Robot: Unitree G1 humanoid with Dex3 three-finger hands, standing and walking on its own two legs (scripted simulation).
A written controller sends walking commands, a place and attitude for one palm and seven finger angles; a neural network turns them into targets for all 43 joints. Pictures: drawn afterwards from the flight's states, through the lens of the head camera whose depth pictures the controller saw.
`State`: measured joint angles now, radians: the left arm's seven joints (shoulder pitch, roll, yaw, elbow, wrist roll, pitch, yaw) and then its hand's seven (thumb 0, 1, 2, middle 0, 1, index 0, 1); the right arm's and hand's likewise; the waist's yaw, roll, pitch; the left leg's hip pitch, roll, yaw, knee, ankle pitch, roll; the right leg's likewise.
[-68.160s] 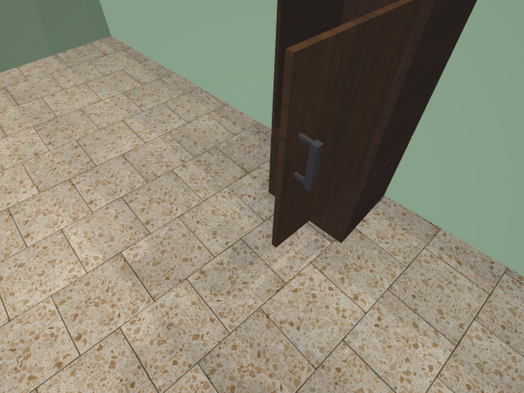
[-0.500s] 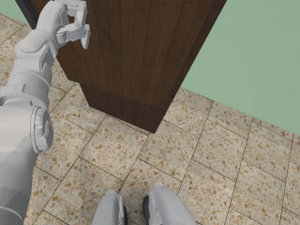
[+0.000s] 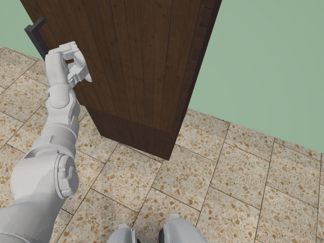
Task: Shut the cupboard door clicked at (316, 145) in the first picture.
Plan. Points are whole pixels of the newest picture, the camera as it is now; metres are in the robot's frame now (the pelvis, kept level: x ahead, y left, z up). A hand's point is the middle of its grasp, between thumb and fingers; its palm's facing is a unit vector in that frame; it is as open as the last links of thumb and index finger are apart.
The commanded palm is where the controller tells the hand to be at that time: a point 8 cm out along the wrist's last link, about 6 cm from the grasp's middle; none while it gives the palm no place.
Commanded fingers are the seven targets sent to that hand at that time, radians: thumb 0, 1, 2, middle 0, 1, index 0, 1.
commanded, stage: pull the fist back off the door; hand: left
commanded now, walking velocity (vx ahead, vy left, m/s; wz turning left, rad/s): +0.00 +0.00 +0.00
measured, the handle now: (47, 45) +0.63 +0.23 +0.07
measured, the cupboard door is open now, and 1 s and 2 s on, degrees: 2 2 2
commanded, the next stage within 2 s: draw the hand back to the body in 0.36 s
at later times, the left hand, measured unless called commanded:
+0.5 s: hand (90, 90) +0.47 +0.12 +0.07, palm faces +0.10 -0.99 -0.03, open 3.1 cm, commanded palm +0.44 +0.17 +0.08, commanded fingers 0.00 0.90 0.90 -1.30 -1.50 -1.30 -1.50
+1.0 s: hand (34, 130) +0.34 +0.18 +0.14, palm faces +0.07 -1.00 -0.04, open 3.1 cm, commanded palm +0.30 +0.23 +0.15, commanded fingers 0.00 0.90 0.90 -1.11 -1.29 -1.11 -1.29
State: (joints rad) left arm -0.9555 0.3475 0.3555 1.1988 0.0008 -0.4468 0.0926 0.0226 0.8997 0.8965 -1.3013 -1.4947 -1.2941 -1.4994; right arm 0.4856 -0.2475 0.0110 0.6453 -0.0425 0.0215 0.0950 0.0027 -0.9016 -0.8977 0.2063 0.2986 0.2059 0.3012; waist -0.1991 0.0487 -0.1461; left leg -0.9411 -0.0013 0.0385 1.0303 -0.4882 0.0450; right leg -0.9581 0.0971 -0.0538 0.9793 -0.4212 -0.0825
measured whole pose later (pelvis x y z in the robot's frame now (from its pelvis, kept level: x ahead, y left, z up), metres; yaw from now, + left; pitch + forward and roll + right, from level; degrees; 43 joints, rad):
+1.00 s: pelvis +0.00 +0.02 +0.04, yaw +2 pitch +7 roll -1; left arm -0.17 0.21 0.10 0.33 -0.17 -0.23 -0.04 0.02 0.90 0.90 -1.28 -1.47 -1.27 -1.47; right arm 0.27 -0.27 0.00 0.55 0.06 0.00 -0.01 0.01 -0.90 -0.90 0.20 0.30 0.20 0.30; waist -0.02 0.04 -0.11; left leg -0.50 -0.04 0.03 0.78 -0.41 0.07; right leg -0.51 0.06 -0.04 0.74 -0.36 -0.05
